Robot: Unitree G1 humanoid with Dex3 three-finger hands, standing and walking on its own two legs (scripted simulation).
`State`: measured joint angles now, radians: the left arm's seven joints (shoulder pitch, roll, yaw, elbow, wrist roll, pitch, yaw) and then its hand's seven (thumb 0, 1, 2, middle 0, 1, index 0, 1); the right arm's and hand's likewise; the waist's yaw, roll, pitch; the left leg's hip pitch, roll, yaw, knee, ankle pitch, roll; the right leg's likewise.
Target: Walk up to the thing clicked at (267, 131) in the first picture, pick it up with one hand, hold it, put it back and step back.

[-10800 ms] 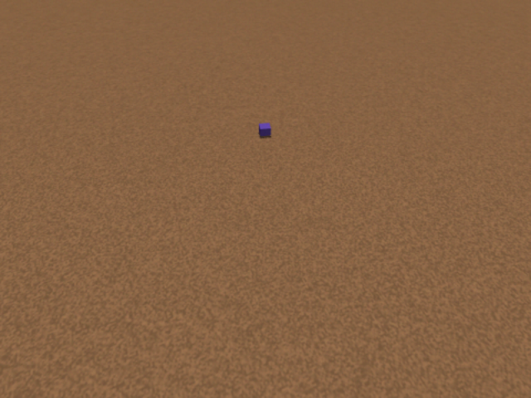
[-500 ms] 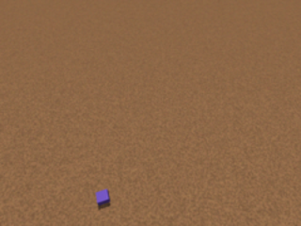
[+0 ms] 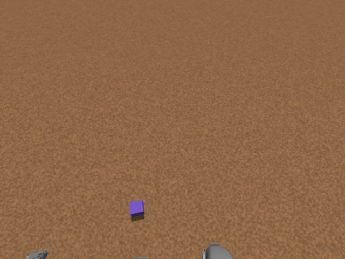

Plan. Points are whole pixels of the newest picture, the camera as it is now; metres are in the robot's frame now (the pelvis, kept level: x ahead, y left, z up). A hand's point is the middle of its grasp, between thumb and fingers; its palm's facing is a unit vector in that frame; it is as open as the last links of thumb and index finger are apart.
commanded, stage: walk up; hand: left
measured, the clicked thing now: (137, 208) +0.46 +0.22 -0.71
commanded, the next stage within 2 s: stand in 1.26 s
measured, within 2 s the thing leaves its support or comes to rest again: neither
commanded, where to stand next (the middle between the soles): +0.08 -0.01 m, yaw -1 degrees
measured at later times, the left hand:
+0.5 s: hand out of the picture +0.05 +0.26 -0.13, palm faces -0.02 -0.94 -0.35, open 7.4 cm
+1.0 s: hand out of the picture +0.11 +0.22 -0.11, palm faces -0.04 -0.94 -0.35, open 7.4 cm
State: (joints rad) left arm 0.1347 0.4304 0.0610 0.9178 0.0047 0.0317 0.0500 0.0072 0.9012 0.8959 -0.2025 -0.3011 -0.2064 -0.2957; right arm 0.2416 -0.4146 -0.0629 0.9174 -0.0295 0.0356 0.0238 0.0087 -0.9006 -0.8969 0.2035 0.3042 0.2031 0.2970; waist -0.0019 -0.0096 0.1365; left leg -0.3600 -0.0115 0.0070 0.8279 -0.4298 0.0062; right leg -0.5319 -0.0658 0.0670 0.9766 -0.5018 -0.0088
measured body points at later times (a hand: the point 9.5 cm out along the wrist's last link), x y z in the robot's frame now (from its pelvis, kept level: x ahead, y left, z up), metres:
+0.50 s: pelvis -0.02 +0.00 +0.02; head +0.00 +0.00 +0.47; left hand +0.06 +0.31 -0.11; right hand +0.06 -0.33 -0.09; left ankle +0.03 +0.11 -0.70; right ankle -0.04 -0.13 -0.70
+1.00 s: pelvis -0.01 -0.02 +0.04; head +0.01 -0.04 +0.49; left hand +0.11 +0.27 -0.08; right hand +0.06 -0.33 -0.10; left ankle +0.03 +0.11 -0.70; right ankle -0.02 -0.15 -0.70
